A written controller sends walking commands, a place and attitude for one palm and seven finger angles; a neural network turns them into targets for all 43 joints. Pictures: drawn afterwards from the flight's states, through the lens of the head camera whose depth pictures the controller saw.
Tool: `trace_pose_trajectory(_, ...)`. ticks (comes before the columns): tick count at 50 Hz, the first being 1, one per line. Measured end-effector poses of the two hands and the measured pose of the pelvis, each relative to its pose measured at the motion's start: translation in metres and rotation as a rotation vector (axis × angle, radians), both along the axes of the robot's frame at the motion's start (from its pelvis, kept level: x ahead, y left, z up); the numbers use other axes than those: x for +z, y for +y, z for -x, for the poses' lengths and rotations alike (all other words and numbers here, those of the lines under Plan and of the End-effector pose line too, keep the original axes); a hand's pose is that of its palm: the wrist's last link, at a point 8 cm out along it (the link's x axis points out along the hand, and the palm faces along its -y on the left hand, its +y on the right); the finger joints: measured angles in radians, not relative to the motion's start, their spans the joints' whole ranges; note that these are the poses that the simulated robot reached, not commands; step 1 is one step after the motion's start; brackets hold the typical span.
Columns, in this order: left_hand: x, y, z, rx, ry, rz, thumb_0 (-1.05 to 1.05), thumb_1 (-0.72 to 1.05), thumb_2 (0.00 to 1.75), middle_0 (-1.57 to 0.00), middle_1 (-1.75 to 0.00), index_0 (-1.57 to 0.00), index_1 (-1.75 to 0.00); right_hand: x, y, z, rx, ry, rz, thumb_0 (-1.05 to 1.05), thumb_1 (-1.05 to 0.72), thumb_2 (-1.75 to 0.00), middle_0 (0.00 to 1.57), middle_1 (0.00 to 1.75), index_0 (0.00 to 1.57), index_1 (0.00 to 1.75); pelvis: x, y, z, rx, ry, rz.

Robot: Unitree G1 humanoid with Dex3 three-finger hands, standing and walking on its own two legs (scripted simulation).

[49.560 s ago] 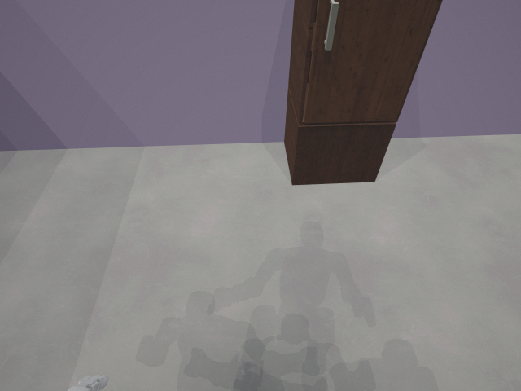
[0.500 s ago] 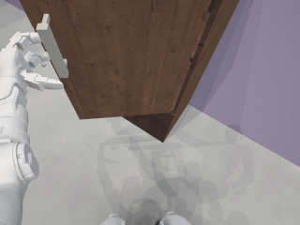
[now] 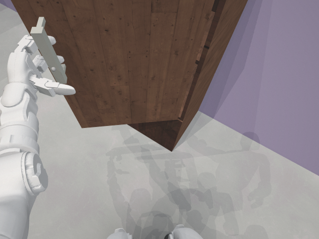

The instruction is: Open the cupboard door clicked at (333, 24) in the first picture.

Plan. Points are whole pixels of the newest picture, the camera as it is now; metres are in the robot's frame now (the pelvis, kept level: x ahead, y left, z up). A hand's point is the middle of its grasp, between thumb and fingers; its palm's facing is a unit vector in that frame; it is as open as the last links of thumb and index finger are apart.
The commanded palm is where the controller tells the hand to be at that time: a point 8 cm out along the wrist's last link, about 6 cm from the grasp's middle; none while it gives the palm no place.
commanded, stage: slide the fingers in behind the handle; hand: left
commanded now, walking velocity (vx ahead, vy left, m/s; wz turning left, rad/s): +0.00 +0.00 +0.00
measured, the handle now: (52, 53) +0.55 +0.23 +0.12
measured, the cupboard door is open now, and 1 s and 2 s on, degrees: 41 41 50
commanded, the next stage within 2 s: close the thumb around the handle in 0.70 s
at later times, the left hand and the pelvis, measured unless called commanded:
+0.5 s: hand (62, 67) +0.50 +0.20 +0.12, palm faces +0.09 -1.00 +0.00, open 14.0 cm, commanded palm +0.47 +0.23 +0.11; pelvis +0.00 +0.00 +0.00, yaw +0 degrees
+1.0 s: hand (63, 67) +0.50 +0.20 +0.11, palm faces +0.08 -1.00 +0.00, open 12.9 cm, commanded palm +0.48 +0.24 +0.11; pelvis +0.00 +0.00 +0.00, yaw +1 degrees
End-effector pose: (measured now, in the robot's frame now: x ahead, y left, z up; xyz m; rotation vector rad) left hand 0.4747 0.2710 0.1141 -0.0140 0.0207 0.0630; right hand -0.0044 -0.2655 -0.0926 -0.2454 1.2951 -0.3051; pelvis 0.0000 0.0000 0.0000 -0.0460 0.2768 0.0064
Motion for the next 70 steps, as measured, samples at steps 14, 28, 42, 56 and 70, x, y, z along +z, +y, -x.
trace_pose_trajectory(14,0.003,-0.017,-0.003,-0.011,-0.025,-0.003,-0.02,-0.5,0.3,-0.29,-1.2,-0.3,-1.2,-0.003,0.003,-0.005,0.003,-0.003,-0.021,0.0,-0.91,-0.9,0.2,0.3,0.2,0.29,0.0,0.001,-0.005,0.0,0.001,0.0)
trace_pose_trajectory(28,0.003,-0.022,0.0,0.027,-0.016,-0.012,-0.02,-0.5,0.3,-0.28,-1.2,-0.28,-1.2,-0.009,0.007,-0.011,0.017,-0.019,-0.048,0.0,-0.91,-0.9,0.2,0.3,0.2,0.29,0.0,0.001,-0.004,0.002,-0.008,-0.006)
trace_pose_trajectory(42,0.002,-0.021,-0.003,0.02,-0.01,-0.012,-0.02,-0.5,0.3,-0.29,-1.2,-0.29,-1.21,-0.006,0.0,-0.007,0.023,-0.005,-0.022,0.0,-0.91,-0.9,0.2,0.3,0.2,0.29,-0.001,-0.001,-0.001,0.011,-0.002,-0.005)
trace_pose_trajectory(56,-0.001,-0.021,-0.005,0.014,-0.004,-0.007,-0.01,-0.06,0.49,-0.32,-1.25,-0.33,-1.25,-0.005,0.001,0.0,0.014,0.007,-0.017,0.0,-0.91,-0.9,0.2,0.3,0.2,0.29,-0.001,0.0,0.0,0.007,0.005,-0.003)
trace_pose_trajectory(70,-0.003,-0.019,-0.007,0.006,-0.009,0.003,0.0,0.67,0.8,-0.38,-1.33,-0.38,-1.32,-0.005,0.007,0.001,-0.003,0.007,-0.02,0.0,-0.91,-0.9,0.2,0.3,0.2,0.29,-0.001,0.004,-0.004,-0.003,0.006,-0.001)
